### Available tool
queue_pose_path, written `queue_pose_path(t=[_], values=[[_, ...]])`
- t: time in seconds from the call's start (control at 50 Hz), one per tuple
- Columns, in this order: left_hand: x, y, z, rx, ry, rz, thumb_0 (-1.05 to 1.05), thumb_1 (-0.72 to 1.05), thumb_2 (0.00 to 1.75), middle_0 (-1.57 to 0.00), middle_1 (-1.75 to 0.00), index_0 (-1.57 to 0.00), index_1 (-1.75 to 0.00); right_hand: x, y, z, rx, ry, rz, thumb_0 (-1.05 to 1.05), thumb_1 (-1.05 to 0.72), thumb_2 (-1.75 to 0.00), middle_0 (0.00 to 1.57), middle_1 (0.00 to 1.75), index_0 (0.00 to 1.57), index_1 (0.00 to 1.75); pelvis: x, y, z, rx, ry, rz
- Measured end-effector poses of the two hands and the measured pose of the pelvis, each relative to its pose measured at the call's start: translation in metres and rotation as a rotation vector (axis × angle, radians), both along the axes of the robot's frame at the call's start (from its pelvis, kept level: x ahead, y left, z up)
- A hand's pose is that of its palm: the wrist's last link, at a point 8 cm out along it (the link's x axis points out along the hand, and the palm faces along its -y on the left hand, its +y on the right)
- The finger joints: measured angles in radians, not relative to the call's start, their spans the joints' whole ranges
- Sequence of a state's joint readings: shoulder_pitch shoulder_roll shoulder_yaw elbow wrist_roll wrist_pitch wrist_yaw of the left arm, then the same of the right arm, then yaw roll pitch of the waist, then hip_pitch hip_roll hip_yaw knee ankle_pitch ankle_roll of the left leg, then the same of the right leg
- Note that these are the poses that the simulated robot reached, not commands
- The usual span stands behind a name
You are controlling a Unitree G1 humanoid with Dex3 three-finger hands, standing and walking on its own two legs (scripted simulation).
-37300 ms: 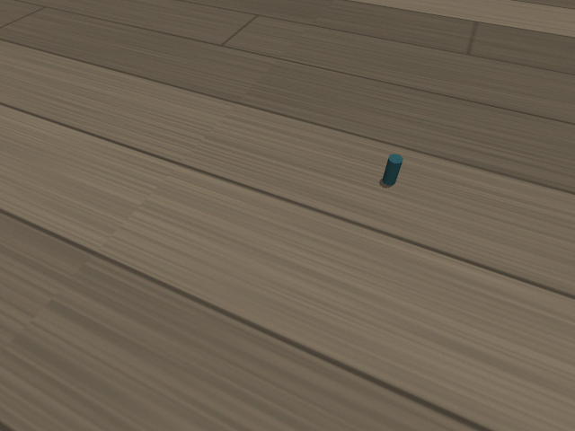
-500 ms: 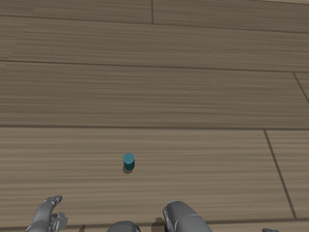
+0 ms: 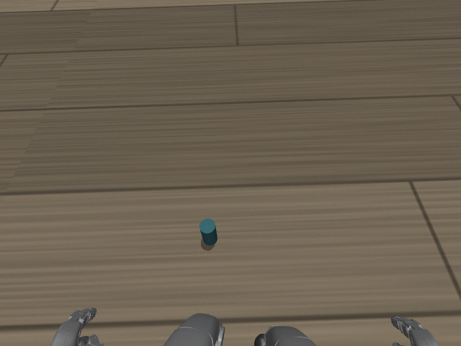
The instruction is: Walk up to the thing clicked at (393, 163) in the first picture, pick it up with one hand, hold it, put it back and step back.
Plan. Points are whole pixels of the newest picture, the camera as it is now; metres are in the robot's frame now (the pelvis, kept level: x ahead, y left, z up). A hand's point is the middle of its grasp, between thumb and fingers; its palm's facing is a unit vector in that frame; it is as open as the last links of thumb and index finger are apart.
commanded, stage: step back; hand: left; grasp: from the side
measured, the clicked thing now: (208, 232) +0.55 +0.15 -0.69
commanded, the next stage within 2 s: none
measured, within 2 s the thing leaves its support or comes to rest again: neither
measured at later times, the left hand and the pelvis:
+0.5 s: hand out of the picture -0.06 +0.28 -0.16, palm faces -0.01 -0.92 -0.38, open 7.4 cm; pelvis -0.15 +0.00 +0.00, yaw -1 degrees
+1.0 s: hand out of the picture -0.17 +0.22 -0.16, palm faces +0.00 -0.93 -0.36, open 7.4 cm; pelvis -0.31 -0.05 -0.01, yaw +2 degrees
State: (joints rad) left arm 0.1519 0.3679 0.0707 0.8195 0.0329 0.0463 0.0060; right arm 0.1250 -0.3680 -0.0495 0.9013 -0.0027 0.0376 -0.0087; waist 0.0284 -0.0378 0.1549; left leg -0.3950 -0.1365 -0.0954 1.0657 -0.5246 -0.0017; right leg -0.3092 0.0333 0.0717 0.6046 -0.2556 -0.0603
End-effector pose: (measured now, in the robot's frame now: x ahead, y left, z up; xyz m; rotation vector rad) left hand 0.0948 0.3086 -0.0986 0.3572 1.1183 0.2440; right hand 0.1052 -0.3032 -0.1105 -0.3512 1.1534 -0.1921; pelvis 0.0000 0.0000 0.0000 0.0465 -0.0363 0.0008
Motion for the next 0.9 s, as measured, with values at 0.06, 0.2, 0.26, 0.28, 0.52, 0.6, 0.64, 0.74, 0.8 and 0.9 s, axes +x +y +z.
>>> queue_pose_path(t=[0.06,0.2,0.26,0.28,0.52,0.6,0.64,0.74,0.8,0.9], values=[[-0.006,-0.003,0.000,-0.013,-0.021,-0.015,0.01,0.90,0.90,-0.21,-0.30,-0.20,-0.30,-0.017,-0.007,0.006,-0.037,0.014,0.013,0.00,-0.91,-0.89,0.21,0.30,0.21,0.30,-0.017,0.003,0.002,-0.002,0.020,0.005],[-0.035,0.004,-0.021,-0.059,-0.052,-0.038,0.01,0.90,0.90,-0.21,-0.30,-0.20,-0.30,-0.069,-0.003,0.007,-0.103,0.027,0.018,0.00,-0.91,-0.89,0.21,0.30,0.20,0.30,-0.064,0.016,-0.011,-0.024,-0.005,0.039],[-0.058,0.008,-0.025,-0.074,-0.029,-0.020,0.01,0.90,0.90,-0.21,-0.30,-0.20,-0.30,-0.097,0.008,0.014,-0.088,0.037,0.020,0.00,-0.91,-0.89,0.21,0.30,0.20,0.30,-0.079,0.018,-0.007,-0.027,-0.019,0.030],[-0.066,0.008,-0.024,-0.075,-0.018,-0.014,0.01,0.90,0.90,-0.21,-0.30,-0.20,-0.30,-0.106,0.010,0.017,-0.085,0.039,0.020,0.00,-0.91,-0.89,0.21,0.30,0.21,0.30,-0.083,0.018,-0.005,-0.046,-0.019,0.038],[-0.166,0.010,-0.020,-0.012,0.091,0.001,0.01,0.90,0.90,-0.21,-0.30,-0.20,-0.30,-0.146,-0.011,0.022,-0.082,-0.063,0.038,0.00,-0.90,-0.89,0.21,0.30,0.21,0.30,-0.154,-0.007,-0.004,-0.059,0.011,-0.028],[-0.194,-0.010,-0.022,0.012,0.098,-0.019,0.01,0.91,0.90,-0.21,-0.30,-0.20,-0.30,-0.165,-0.036,0.004,-0.065,-0.097,0.025,0.00,-0.90,-0.89,0.21,0.30,0.21,0.30,-0.185,-0.023,-0.016,-0.068,-0.004,-0.047],[-0.210,-0.023,-0.016,0.004,0.095,-0.024,0.01,0.91,0.90,-0.21,-0.30,-0.20,-0.30,-0.180,-0.045,-0.002,-0.053,-0.090,0.002,0.00,-0.90,-0.89,0.21,0.30,0.21,0.30,-0.198,-0.029,-0.015,-0.090,-0.015,-0.025],[-0.237,-0.043,-0.001,-0.005,0.070,-0.026,0.01,0.90,0.90,-0.21,-0.30,-0.20,-0.30,-0.225,-0.053,0.000,-0.026,-0.041,-0.026,0.00,-0.91,-0.89,0.21,0.30,0.21,0.30,-0.221,-0.037,-0.003,-0.009,0.005,-0.035],[-0.240,-0.045,0.002,0.002,0.026,-0.035,0.01,0.90,0.90,-0.21,-0.30,-0.20,-0.30,-0.254,-0.055,0.000,-0.036,-0.005,-0.020,0.00,-0.91,-0.89,0.21,0.30,0.21,0.30,-0.238,-0.040,-0.003,-0.010,0.019,-0.019],[-0.243,-0.041,-0.011,-0.004,-0.067,-0.053,0.01,0.90,0.90,-0.21,-0.30,-0.20,-0.30,-0.301,-0.053,-0.006,-0.072,0.052,0.013,0.00,-0.91,-0.89,0.21,0.30,0.21,0.30,-0.275,-0.041,-0.015,-0.046,0.017,0.033]])
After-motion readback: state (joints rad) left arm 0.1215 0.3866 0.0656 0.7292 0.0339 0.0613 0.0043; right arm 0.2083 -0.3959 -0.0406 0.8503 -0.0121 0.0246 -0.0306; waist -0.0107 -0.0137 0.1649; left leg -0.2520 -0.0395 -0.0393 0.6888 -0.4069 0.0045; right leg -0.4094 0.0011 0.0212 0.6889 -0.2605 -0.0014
